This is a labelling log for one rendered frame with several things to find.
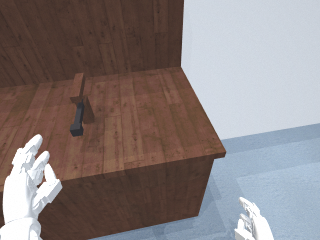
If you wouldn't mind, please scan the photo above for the tap lever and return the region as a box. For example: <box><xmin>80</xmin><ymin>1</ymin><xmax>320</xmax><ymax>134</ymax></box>
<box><xmin>70</xmin><ymin>99</ymin><xmax>85</xmax><ymax>137</ymax></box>

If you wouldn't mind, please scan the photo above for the left robot hand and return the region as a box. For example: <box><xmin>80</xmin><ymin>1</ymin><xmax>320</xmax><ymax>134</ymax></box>
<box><xmin>2</xmin><ymin>134</ymin><xmax>63</xmax><ymax>225</ymax></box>

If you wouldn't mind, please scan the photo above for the counter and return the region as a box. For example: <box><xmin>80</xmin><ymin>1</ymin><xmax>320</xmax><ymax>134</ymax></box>
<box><xmin>0</xmin><ymin>0</ymin><xmax>227</xmax><ymax>240</ymax></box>

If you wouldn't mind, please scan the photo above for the right robot hand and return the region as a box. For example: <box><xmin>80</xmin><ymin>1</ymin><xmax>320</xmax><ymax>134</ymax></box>
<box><xmin>234</xmin><ymin>197</ymin><xmax>274</xmax><ymax>240</ymax></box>

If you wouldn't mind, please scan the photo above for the left robot forearm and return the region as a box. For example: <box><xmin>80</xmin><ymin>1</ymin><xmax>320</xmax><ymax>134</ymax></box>
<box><xmin>0</xmin><ymin>217</ymin><xmax>43</xmax><ymax>240</ymax></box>

